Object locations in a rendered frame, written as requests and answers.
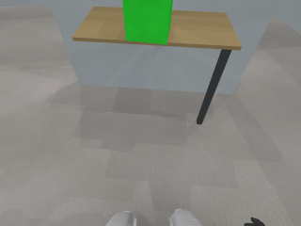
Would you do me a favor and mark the robot thigh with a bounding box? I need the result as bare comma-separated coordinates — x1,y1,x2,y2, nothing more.
168,210,204,226
105,212,137,226

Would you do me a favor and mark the left robot thigh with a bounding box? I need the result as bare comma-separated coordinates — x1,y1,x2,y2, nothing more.
105,212,137,226

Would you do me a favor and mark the table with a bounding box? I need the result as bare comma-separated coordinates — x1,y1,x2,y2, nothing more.
72,6,242,125

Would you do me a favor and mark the right robot thigh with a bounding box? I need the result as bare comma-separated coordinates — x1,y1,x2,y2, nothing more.
168,210,204,226

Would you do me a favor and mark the carton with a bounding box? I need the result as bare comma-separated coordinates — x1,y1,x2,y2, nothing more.
122,0,173,45

